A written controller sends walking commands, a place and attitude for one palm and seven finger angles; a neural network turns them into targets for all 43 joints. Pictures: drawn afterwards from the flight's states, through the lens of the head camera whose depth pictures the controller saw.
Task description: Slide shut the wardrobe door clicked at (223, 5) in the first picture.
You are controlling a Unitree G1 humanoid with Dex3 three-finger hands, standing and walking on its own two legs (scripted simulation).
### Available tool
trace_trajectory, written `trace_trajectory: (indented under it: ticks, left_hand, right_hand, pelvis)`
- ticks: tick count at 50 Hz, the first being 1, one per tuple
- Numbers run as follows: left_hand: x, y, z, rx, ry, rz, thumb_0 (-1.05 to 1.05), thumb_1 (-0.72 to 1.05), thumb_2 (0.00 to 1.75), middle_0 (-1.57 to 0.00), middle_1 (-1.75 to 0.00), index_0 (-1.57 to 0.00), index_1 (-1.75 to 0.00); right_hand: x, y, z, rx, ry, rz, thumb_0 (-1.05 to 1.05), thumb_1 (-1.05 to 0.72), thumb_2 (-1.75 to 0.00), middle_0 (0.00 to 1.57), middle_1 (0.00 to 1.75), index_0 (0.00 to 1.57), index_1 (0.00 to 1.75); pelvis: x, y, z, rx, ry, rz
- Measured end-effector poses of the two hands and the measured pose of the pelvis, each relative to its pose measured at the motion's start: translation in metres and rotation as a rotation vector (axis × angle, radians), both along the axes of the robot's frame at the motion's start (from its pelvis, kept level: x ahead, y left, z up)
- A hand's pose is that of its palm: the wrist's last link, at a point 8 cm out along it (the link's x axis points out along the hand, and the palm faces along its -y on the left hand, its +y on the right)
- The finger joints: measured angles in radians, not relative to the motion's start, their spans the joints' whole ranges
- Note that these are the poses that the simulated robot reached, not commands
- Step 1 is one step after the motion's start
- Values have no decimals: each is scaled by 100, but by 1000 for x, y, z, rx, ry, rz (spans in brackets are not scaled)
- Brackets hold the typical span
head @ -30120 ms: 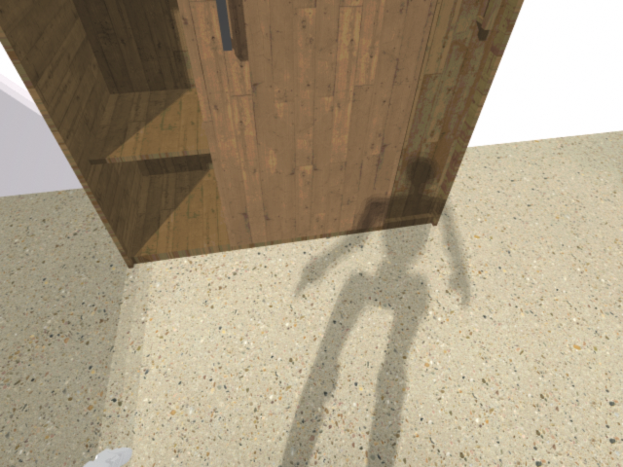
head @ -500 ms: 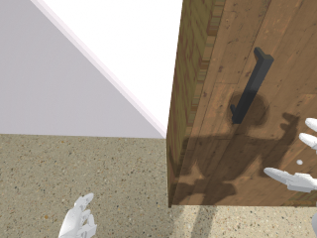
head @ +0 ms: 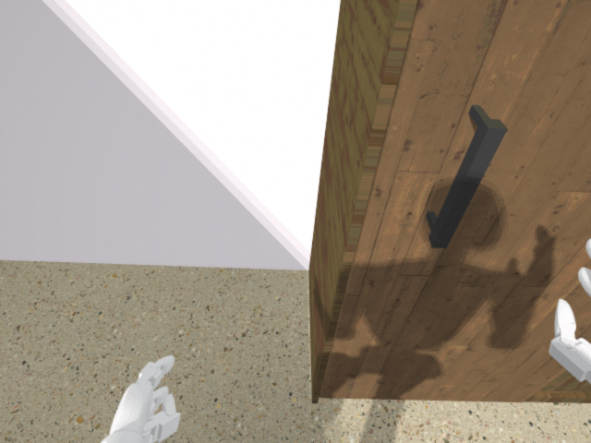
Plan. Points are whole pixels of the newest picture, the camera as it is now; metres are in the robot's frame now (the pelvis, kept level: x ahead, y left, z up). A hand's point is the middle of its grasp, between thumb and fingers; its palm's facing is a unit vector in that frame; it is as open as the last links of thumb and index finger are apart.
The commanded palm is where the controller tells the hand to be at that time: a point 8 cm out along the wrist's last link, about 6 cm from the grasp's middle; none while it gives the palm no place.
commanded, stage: draw the hand back to the body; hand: right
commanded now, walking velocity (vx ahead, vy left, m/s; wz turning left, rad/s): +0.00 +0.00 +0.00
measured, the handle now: (456, 181) +0.41 -0.22 +0.18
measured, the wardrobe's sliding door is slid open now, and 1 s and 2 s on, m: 0.00 0.00 0.00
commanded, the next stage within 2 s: step back with the hand held close in 0.30 s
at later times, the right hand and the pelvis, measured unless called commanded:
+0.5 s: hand (567, 342) +0.18 -0.26 +0.17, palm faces +0.47 +0.80 -0.38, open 7.4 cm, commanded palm +0.13 -0.29 +0.17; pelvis -0.01 +0.01 +0.00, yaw +0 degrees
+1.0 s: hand out of the picture +0.12 -0.28 +0.16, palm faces +0.43 +0.78 -0.47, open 7.4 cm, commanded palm +0.06 -0.32 +0.17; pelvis -0.08 -0.02 -0.01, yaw +0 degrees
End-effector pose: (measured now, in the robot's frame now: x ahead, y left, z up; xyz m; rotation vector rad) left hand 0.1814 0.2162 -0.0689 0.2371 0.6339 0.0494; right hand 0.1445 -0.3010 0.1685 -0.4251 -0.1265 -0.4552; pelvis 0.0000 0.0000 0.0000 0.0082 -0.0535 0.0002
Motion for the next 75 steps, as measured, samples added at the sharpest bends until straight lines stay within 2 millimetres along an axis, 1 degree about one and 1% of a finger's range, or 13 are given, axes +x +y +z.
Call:
trace_trajectory:
  ticks: [4, 9, 22, 25, 28, 32, 36, 41, 52, 62, 67, 71, 75]
  left_hand:
    - [1, -3, -1, -1, 3, -12, 2, 90, 90, -20, -30, -20, -30]
    - [-2, -3, -2, -5, 9, -18, 2, 90, 90, -20, -30, -20, -30]
    - [-18, 10, -6, -1, 26, 8, 2, 90, 90, -20, -30, -20, -30]
    - [-21, 14, -6, 5, 35, 15, 2, 90, 90, -20, -30, -20, -30]
    - [-25, 19, -5, 15, 49, 40, 2, 90, 90, -20, -30, -20, -30]
    - [-35, 25, -4, 26, 62, 93, 2, 90, 90, -20, -30, -20, -30]
    - [-49, 27, -2, 37, 72, 137, 2, 90, 90, -20, -30, -20, -30]
    - [-69, 22, 0, 51, 80, 151, 2, 90, 90, -20, -30, -20, -30]
    - [-110, 0, -8, 60, 68, 98, 2, 90, 90, -20, -30, -20, -30]
    - [-129, -9, -18, 64, 63, 17, 2, 90, 90, -21, -30, -20, -30]
    - [-139, -9, -15, 86, 57, 14, 2, 90, 90, -21, -30, -20, -30]
    - [-150, -12, -11, 94, 34, 35, 2, 90, 90, -21, -30, -20, -30]
    - [-163, -17, -7, 62, 45, 40, 2, 90, 90, -20, -30, -20, -30]
  right_hand:
    - [-3, 0, 0, 5, -4, -16, 1, -81, -86, 21, 35, 21, 35]
    - [-5, 1, 1, 9, -12, -23, 1, -86, -89, 21, 32, 21, 32]
    - [-10, 11, 5, -1, -19, -6, 1, -89, -90, 21, 30, 21, 30]
    - [-9, 9, 13, -42, -52, 1, 1, -89, -90, 21, 30, 21, 30]
    - [-7, 8, 17, -80, -66, 20, 1, -89, -90, 21, 30, 21, 30]
    - [-4, 9, 12, -99, -29, 68, 1, -89, -90, 21, 30, 21, 30]
    - [-9, 7, 8, -116, 8, 110, 1, -89, -90, 21, 30, 21, 30]
    - [-25, -2, 8, -141, 1, 121, 1, -89, -90, 21, 30, 21, 30]
    - [-77, -22, 5, -168, -93, 59, 1, -89, -90, 21, 30, 21, 30]
    - [-123, -24, 9, -202, -185, 5, 1, -89, -90, 21, 30, 21, 30]
    - [-133, -25, 11, -177, -248, 36, 1, -89, -90, 21, 30, 21, 30]
    - [-137, -32, 14, -212, -250, 56, 1, -89, -90, 21, 30, 21, 30]
    - [-151, -40, 19, -219, -230, 38, 1, -89, -90, 21, 30, 21, 30]
  pelvis:
    - [-2, 2, 0, 0, -3, -4]
    - [-4, 4, 0, 0, -8, -7]
    - [-10, 11, 1, -1, -22, -5]
    - [-13, 11, 1, 9, 2, -5]
    - [-17, 9, 0, 13, 33, 3]
    - [-24, 2, 0, 7, 56, 16]
    - [-33, -4, 0, 3, 65, 25]
    - [-49, -10, -2, 3, 63, 24]
    - [-88, -20, -12, 21, 50, -6]
    - [-114, -16, -22, 22, 37, -56]
    - [-129, -22, -23, 25, 38, -55]
    - [-143, -25, -22, 66, 35, -73]
    - [-152, -23, -16, 85, 64, -64]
